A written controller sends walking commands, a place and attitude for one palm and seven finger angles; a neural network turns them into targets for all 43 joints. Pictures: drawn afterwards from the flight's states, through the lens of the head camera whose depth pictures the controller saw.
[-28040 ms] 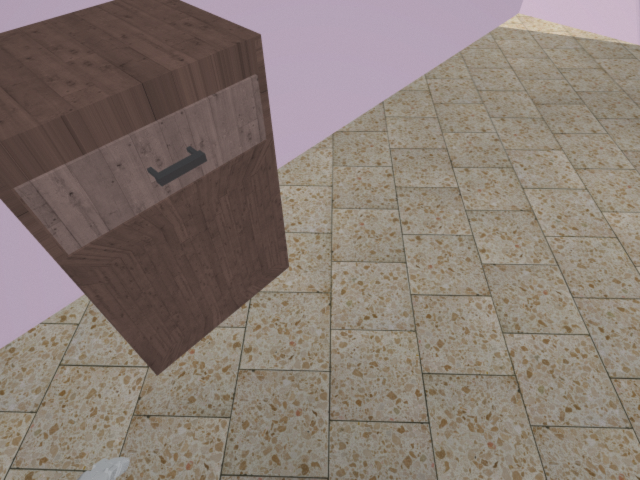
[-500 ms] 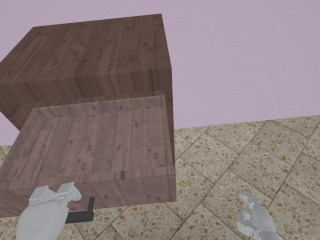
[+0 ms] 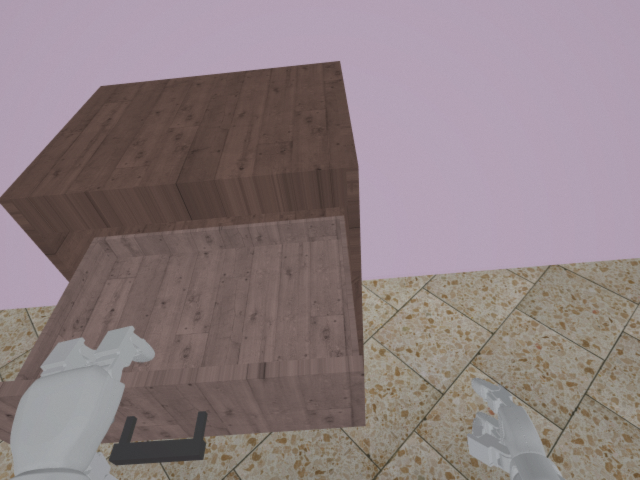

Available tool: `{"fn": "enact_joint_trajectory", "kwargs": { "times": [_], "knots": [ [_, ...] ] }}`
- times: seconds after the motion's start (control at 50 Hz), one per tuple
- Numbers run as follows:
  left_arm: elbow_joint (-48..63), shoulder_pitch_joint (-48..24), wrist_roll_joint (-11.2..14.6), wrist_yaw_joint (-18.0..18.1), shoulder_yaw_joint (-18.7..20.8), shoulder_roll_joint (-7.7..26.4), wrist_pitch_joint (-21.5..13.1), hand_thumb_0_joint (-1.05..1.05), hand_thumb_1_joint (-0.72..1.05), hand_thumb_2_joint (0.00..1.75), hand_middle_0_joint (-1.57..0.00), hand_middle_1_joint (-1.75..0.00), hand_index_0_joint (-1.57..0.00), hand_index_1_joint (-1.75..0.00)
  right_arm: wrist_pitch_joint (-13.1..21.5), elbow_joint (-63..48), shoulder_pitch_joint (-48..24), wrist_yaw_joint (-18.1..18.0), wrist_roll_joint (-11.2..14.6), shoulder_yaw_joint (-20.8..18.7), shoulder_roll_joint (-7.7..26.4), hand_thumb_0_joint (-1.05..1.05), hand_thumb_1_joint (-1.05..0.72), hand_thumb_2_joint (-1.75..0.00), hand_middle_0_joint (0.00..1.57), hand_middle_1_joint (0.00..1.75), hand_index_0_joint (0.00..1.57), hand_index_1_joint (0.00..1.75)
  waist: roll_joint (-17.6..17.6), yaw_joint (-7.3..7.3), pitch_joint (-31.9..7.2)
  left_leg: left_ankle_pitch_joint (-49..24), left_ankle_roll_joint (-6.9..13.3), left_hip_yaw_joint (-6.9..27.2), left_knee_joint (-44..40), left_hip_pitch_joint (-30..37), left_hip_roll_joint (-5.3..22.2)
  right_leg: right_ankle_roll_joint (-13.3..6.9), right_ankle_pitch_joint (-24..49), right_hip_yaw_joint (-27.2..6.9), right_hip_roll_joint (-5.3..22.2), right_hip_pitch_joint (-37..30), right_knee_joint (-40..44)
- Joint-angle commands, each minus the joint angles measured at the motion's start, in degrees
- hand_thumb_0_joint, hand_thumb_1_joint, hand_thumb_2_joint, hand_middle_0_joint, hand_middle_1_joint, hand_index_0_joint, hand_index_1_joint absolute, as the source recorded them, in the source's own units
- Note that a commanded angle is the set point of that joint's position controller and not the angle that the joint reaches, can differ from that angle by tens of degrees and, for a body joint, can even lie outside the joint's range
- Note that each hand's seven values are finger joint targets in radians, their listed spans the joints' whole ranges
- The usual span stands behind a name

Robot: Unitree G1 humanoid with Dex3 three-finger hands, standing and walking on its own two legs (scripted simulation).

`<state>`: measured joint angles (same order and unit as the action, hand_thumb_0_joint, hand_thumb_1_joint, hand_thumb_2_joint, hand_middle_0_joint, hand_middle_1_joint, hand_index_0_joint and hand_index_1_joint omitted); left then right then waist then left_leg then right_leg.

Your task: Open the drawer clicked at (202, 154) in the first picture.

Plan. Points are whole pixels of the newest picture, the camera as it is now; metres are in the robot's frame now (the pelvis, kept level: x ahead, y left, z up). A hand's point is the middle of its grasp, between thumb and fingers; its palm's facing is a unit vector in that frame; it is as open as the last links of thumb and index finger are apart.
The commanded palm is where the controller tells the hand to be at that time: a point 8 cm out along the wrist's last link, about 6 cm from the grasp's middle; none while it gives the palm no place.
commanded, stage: lift the hand off the handle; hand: left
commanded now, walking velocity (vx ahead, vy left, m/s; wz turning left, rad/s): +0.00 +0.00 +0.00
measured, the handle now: (162, 436) +0.18 +0.26 -0.05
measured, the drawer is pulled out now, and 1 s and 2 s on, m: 0.30 0.30 0.30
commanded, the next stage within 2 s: draw the hand back to the body in 0.18 s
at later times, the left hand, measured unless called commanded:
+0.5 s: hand (92, 403) +0.16 +0.26 +0.10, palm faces +0.10 -0.10 -0.99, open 13.9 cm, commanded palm +0.12 +0.25 +0.16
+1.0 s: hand (111, 392) +0.16 +0.23 +0.13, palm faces +0.27 -0.74 -0.61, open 13.8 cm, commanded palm +0.12 +0.27 +0.18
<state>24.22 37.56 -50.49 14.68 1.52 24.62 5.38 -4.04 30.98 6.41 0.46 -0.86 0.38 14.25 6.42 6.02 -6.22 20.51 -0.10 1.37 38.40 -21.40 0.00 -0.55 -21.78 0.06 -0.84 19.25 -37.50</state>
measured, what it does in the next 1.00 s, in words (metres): stands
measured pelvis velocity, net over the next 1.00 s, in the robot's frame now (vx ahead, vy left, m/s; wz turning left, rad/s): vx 0.00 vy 0.01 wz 0.02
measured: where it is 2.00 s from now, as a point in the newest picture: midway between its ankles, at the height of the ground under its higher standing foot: outside the picture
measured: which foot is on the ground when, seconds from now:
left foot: down 0.00-1.00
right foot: down 0.00-1.00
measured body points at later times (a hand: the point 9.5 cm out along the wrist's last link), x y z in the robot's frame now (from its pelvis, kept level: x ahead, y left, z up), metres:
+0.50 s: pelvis +0.00 +0.02 +0.01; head +0.00 -0.02 +0.46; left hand +0.15 +0.26 +0.16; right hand +0.24 -0.18 -0.07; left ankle -0.01 +0.12 -0.72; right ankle -0.03 -0.11 -0.72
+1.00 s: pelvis +0.00 +0.01 +0.01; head -0.01 -0.02 +0.46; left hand +0.14 +0.27 +0.16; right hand +0.23 -0.19 -0.06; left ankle -0.01 +0.12 -0.72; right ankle -0.03 -0.11 -0.72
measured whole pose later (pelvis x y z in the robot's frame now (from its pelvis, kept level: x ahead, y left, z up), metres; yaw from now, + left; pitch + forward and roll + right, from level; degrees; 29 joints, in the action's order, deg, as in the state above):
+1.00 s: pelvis +0.00 +0.01 +0.01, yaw +1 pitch -2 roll -1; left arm 30.2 36.1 -10.4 7.1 8.1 19.9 0.4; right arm 1.8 30.3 8.0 -3.5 0.3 2.2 12.2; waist 4.4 4.4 -0.1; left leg 17.4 0.7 1.9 31.3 -12.0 -0.8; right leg 0.3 -18.4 0.7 0.1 9.0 -29.2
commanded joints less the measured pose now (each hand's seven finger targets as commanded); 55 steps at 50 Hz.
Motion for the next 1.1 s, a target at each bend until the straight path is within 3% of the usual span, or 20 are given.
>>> {"fn": "enact_joint_trajectory", "kwargs": {
  "times": [0.0,0.06,0.1,0.24,0.26,0.32,0.36,0.4,0.46,0.5,0.66,0.76,0.8,0.86,0.88,0.9,0.94,0.96,0.98,1.08],
  "knots": [
    [14.11,0.25,0.54,-0.22,7.84,10.76,0.07,0.0,-0.5,0.3,-0.3,-1.2,-0.3,-1.2,2.3,-11.3,-10.02,-0.51,0.41,-1.38,5.25,0.0,-0.9,-0.9,0.2,0.3,0.2,0.3,-4.72,0.55,-2.0,-15.08,2.03,-1.13,-5.16,6.43,0.55,-0.6,18.81,0.52,2.3,-0.91,9.17],
    [16.98,0.3,0.82,-0.45,9.87,12.22,-0.42,0.0,-0.5,0.3,-0.3,-1.2,-0.3,-1.2,2.45,-11.81,-9.31,-0.64,0.34,-1.19,5.37,0.0,-0.9,-0.9,0.2,0.3,0.2,0.3,-2.88,0.93,-3.91,-16.91,2.04,-0.93,-5.63,8.64,1.03,-0.82,19.24,0.44,2.44,-2.2,9.67],
    [13.06,1.4,1.04,-1.17,8.87,10.03,-0.84,0.0,-0.5,0.3,-0.3,-1.2,-0.3,-1.2,2.18,-10.94,-9.09,-0.34,0.36,-1.64,5.16,0.0,-0.9,-0.9,0.2,0.3,0.2,0.3,-6.6,0.42,-0.19,-16.53,1.9,-0.73,-5.93,7.95,1.0,-0.65,18.59,0.93,2.04,-0.52,10.38],
    [16.53,-2.3,-0.15,-1.81,5.34,8.31,-1.42,0.0,-0.5,0.3,-0.3,-1.2,-0.3,-1.2,2.74,-12.12,-9.84,-0.06,0.41,-1.39,5.28,0.0,-0.9,-0.9,0.2,0.3,0.2,0.3,-1.04,0.7,-2.87,-17.53,1.51,0.24,-7.09,10.09,1.53,-1.59,14.8,0.82,1.49,-0.63,10.32],
    [16.94,-3.4,-0.78,-1.66,4.73,8.38,-1.63,0.0,-0.5,0.3,-0.3,-1.2,-0.3,-1.2,2.74,-11.85,-7.93,0.12,0.06,-1.27,5.18,0.0,-0.9,-0.9,0.2,0.3,0.2,0.3,-2.05,0.63,-3.68,-17.84,1.72,0.26,-7.16,10.16,1.66,-1.42,13.91,2.17,1.76,-0.48,9.87],
    [16.63,-2.93,-1.61,-0.65,7.24,10.94,-1.73,0.0,-0.5,0.3,-0.3,-1.2,-0.3,-1.2,2.58,-11.97,-8.29,0.02,-0.16,-1.45,5.3,0.0,-0.9,-0.9,0.2,0.3,0.2,0.3,-4.26,1.22,-4.51,-18.95,1.62,0.14,-6.7,10.33,1.72,-1.46,16.38,1.5,1.79,-1.33,9.92],
    [16.62,-2.49,-2.14,-0.07,9.24,12.05,-0.84,0.0,-0.5,0.3,-0.3,-1.2,-0.3,-1.2,2.38,-11.6,-8.68,0.08,0.19,-1.01,5.03,0.0,-0.9,-0.9,0.2,0.3,0.2,0.3,-2.35,1.55,-5.33,-20.21,1.27,0.21,-7.03,10.14,1.81,-1.91,17.6,1.17,1.73,-2.9,9.37],
    [14.92,-1.86,-1.06,-0.26,9.15,11.02,-0.24,0.0,-0.5,0.3,-0.3,-1.2,-0.3,-1.2,2.02,-11.09,-9.55,0.32,0.53,-1.27,4.94,0.0,-0.9,-0.9,0.2,0.3,0.2,0.3,-3.5,1.19,-2.75,-20.24,1.18,0.22,-7.13,9.45,1.66,-1.7,18.82,1.35,1.68,-2.52,9.85],
    [16.93,-2.03,0.19,-1.41,7.63,9.84,1.22,0.0,-0.5,0.3,-0.3,-1.2,-0.3,-1.2,1.76,-11.2,-9.65,0.67,0.98,-1.05,5.01,0.0,-0.9,-0.9,0.2,0.3,0.2,0.3,-1.47,0.92,-3.82,-21.2,1.13,0.4,-7.97,10.15,2.1,-1.51,18.05,2.07,1.75,-3.17,9.77],
    [15.43,-1.48,1.15,-2.57,7.13,9.74,1.75,0.0,-0.5,0.3,-0.3,-1.2,-0.3,-1.2,1.59,-11.3,-9.82,0.56,1.04,-1.22,5.19,0.0,-0.9,-0.9,0.2,0.3,0.2,0.3,-5.26,0.64,-1.2,-19.5,1.34,0.6,-8.55,9.27,2.08,-1.05,17.17,2.43,1.63,-2.57,10.74],
    [18.15,-4.92,0.02,-3.53,9.65,13.39,0.7,0.0,-0.5,0.3,-0.3,-1.2,-0.3,-1.2,1.81,-11.3,-8.98,-0.42,0.85,-0.51,5.52,0.0,-0.9,-0.9,0.2,0.3,0.2,0.3,-2.38,0.96,-2.86,-18.63,1.37,0.78,-9.14,10.74,2.04,-1.5,15.04,1.77,1.56,-3.44,11.75],
    [18.0,-4.35,0.81,-3.15,10.75,13.37,0.0,0.0,-0.5,0.3,-0.3,-1.2,-0.3,-1.2,1.87,-11.1,-8.89,-0.6,0.99,-0.86,5.41,0.0,-0.9,-0.9,0.2,0.3,0.2,0.3,-1.2,1.16,-3.65,-19.22,1.24,0.75,-9.32,11.7,1.94,-1.54,15.33,1.83,1.73,-3.98,12.08],
    [16.16,-3.5,1.44,-3.43,10.43,12.64,0.03,0.0,-0.5,0.3,-0.3,-1.2,-0.3,-1.2,1.73,-10.89,-9.57,-0.58,1.01,-1.22,5.49,0.0,-0.9,-0.9,0.2,0.3,0.2,0.3,-3.77,0.9,-0.56,-18.68,1.23,0.83,-9.39,10.78,1.84,-1.28,15.3,2.01,1.67,-2.84,12.7],
    [17.41,-4.68,1.5,-3.83,10.86,13.55,0.5,0.0,-0.5,0.3,-0.3,-1.2,-0.3,-1.2,1.9,-10.87,-9.4,-0.61,1.17,-0.88,5.57,0.0,-0.9,-0.9,0.2,0.3,0.2,0.3,-1.42,1.09,-2.56,-18.06,1.18,0.93,-10.1,11.31,1.86,-1.43,13.89,1.97,1.75,-3.9,12.62],
    [17.14,-4.81,44.96,-6.32,4.62,-10.02,-4.85,0.0,-0.47,0.32,-0.3,-1.18,-0.3,-1.18,6.28,-13.66,-5.16,-2.22,2.65,-0.09,0.49,0.0,-0.9,-0.9,0.2,0.3,0.2,0.3,-10.27,-5.26,2.99,-13.46,3.02,1.88,-10.62,17.58,2.93,-1.07,11.91,4.18,0.96,-5.16,12.42],
    [13.18,-2.6,45.65,-6.29,9.19,-1.88,-7.55,0.0,-0.43,0.33,-0.29,-1.15,-0.29,-1.15,8.72,-11.55,-5.13,-3.63,2.34,-0.42,2.05,0.0,-0.9,-0.9,0.2,0.3,0.2,0.3,-14.91,-3.88,2.96,-10.5,3.16,1.88,-11.08,16.74,3.73,-0.8,8.87,4.35,1.38,-4.79,12.71],
    [18.0,-3.75,49.67,-5.59,16.08,3.58,-10.38,0.0,-0.36,0.36,-0.29,-1.11,-0.29,-1.11,10.91,-9.34,-6.3,-5.99,1.34,0.05,2.79,0.0,-0.9,-0.9,0.2,0.3,0.2,0.3,-8.56,-2.1,1.64,-12.57,2.52,1.24,-12.32,16.42,2.62,-0.74,11.04,3.56,2.26,-7.81,14.66],
    [24.35,-8.11,49.79,-5.41,15.96,4.45,-11.9,0.0,-0.32,0.37,-0.29,-1.09,-0.29,-1.09,12.49,-9.63,-4.97,-6.44,0.92,0.5,2.7,0.0,-0.9,-0.9,0.2,0.3,0.2,0.3,-2.48,-2.14,-1.14,-15.46,2.3,0.68,-12.29,17.26,2.04,-0.82,13.63,2.87,3.21,-9.36,14.47],
    [21.17,-7.18,49.86,-4.99,16.92,4.3,-12.38,0.0,-0.29,0.39,-0.29,-1.07,-0.29,-1.07,13.36,-7.95,-4.06,-6.79,0.55,0.55,2.29,0.0,-0.9,-0.9,0.2,0.3,0.2,0.3,-0.24,-2.03,0.39,-17.05,1.9,0.4,-12.11,17.34,1.85,-1.17,14.92,3.18,3.0,-8.97,15.09],
    [17.99,-7.93,51.18,-6.11,16.95,2.21,-13.22,0.0,-0.12,0.47,-0.27,-0.95,-0.27,-0.95,14.82,-5.84,-4.81,-6.45,0.39,0.33,2.27,0.0,-0.9,-0.9,0.2,0.3,0.2,0.3,-0.91,-2.1,5.95,-17.94,1.48,0.68,-13.61,15.86,2.24,-1.24,16.39,3.51,3.05,-8.69,17.53]
  ]
}}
